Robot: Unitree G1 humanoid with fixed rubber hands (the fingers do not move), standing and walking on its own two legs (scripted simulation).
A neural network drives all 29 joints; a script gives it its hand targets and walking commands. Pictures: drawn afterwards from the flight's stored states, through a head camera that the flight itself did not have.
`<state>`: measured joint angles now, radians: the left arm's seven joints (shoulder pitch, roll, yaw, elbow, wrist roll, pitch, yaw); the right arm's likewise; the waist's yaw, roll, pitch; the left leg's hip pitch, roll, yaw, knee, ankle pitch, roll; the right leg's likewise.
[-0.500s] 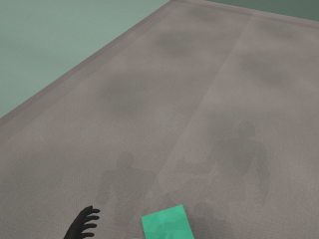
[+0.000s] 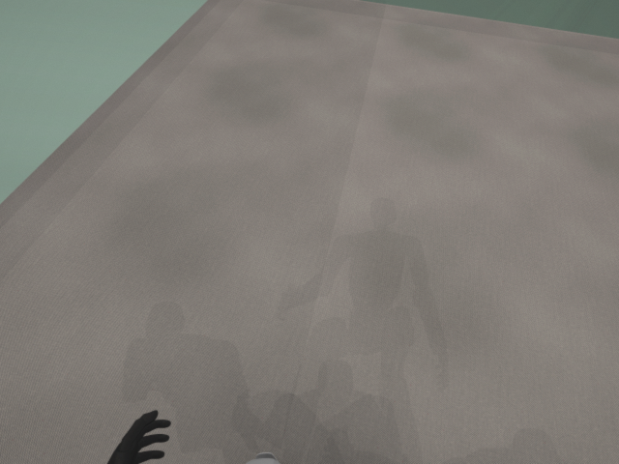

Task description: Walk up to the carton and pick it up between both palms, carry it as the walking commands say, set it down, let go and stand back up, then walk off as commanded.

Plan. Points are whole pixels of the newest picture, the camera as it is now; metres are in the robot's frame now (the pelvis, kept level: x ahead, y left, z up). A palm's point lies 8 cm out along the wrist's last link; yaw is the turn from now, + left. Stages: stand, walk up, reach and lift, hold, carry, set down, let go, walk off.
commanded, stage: walk off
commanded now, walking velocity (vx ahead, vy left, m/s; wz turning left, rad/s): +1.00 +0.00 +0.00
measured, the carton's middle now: out of the picture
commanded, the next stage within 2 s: stand in 0.68 s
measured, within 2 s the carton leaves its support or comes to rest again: rests again in 1.28 s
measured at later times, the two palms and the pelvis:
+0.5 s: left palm (186, 404) +0.23 +0.16 -0.07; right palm out of the picture -0.11 -0.24 -0.11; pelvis +0.01 -0.03 +0.02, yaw +0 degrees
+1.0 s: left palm out of the picture +0.09 +0.21 -0.11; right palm out of the picture -0.17 -0.22 -0.10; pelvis -0.07 +0.00 +0.01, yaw +0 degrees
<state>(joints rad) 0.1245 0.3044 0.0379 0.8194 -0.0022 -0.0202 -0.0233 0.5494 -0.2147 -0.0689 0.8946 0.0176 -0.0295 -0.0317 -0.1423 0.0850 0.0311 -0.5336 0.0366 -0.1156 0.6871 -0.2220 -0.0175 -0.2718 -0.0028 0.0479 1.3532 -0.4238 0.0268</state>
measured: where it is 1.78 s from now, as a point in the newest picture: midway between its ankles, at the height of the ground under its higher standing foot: outside the picture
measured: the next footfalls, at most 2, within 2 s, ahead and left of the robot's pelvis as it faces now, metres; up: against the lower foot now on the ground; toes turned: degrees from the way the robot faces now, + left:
right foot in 1.24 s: -0.18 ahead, -0.19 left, +0.00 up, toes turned -2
left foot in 1.42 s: -0.24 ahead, +0.11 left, +0.00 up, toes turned -2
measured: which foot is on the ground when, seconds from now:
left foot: down 0.00-1.00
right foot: up 0.00-1.00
